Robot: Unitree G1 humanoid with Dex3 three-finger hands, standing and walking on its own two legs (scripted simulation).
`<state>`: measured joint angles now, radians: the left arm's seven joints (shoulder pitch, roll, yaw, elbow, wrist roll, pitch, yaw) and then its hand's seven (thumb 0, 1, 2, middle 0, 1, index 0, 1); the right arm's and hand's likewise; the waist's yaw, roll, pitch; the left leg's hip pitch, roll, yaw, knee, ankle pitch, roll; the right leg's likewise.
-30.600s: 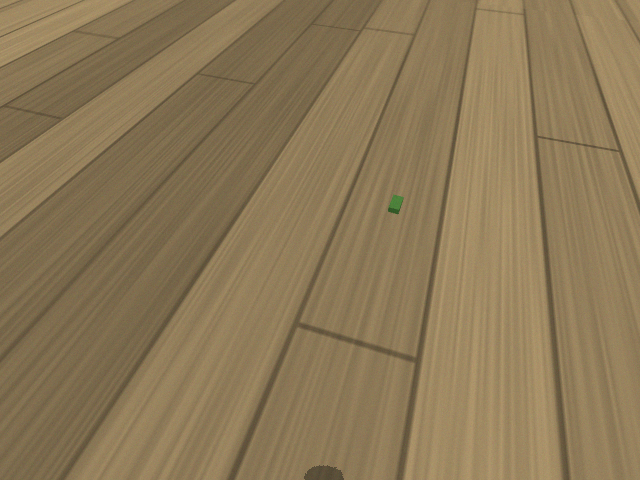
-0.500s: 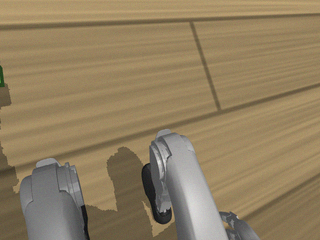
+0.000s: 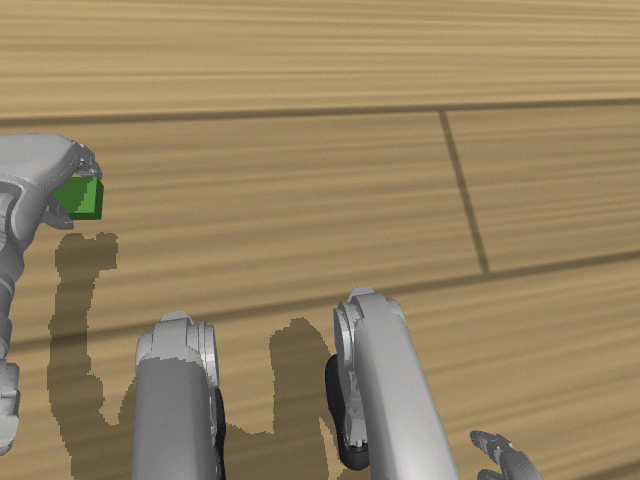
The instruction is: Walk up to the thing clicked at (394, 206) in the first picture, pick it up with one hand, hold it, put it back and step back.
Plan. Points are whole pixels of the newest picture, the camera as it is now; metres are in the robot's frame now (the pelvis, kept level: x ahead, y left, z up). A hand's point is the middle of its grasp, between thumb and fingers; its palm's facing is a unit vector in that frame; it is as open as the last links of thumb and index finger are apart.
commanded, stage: lift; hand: left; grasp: from above
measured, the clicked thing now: (60, 198) +0.48 +0.28 -0.14
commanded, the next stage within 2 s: hold in 1.14 s
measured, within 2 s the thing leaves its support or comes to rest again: neither
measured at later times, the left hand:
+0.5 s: hand out of the picture +0.38 +0.25 +0.10, palm faces -0.44 -0.06 -0.89, open 7.6 cm
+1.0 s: hand out of the picture +0.38 +0.23 +0.23, palm faces -0.44 -0.06 -0.89, open 7.7 cm
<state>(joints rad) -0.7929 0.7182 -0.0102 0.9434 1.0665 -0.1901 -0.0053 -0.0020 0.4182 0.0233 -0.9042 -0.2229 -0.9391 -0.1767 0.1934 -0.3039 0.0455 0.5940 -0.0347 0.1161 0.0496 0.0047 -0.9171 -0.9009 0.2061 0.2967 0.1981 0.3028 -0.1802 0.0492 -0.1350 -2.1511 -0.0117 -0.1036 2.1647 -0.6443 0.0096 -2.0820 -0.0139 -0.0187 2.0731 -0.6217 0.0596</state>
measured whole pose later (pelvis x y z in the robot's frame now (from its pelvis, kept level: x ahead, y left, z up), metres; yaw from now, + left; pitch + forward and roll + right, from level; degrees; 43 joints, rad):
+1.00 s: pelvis +0.06 -0.01 +0.30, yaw +3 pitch +13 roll -1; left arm -0.36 0.41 -0.18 0.84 1.02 -0.03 0.12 0.00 0.40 0.06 -0.90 -0.23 -0.94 -0.18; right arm 0.25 -0.25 -0.04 0.73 0.05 -0.01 -0.06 0.01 -0.91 -0.90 0.20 0.30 0.20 0.30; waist -0.07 0.04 -0.12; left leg -0.83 0.04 -0.01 1.04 -0.44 -0.01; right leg -0.82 -0.01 0.02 1.00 -0.41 0.03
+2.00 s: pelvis +0.08 -0.01 +0.35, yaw +3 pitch +5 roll +0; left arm -0.23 0.42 -0.19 0.63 1.01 -0.06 -0.03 0.00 0.38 0.13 -0.88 -0.27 -0.92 -0.22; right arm 0.20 -0.26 -0.04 0.69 0.06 0.06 -0.07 0.01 -0.91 -0.90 0.20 0.30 0.20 0.30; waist -0.01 0.05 -0.06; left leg -0.42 0.03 0.02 0.66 -0.33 -0.02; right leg -0.44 -0.02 0.04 0.67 -0.31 0.03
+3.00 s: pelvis +0.08 -0.01 +0.36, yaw +3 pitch +2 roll +1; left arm -0.21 0.42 -0.20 0.58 1.00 -0.06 -0.06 0.00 0.36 0.15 -0.86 -0.33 -0.90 -0.27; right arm 0.17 -0.25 -0.03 0.69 0.07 0.06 -0.08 0.01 -0.92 -0.90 0.20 0.30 0.20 0.30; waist 0.01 0.06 -0.02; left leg -0.30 0.03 0.03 0.53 -0.27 -0.02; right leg -0.33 -0.02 0.04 0.55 -0.26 0.02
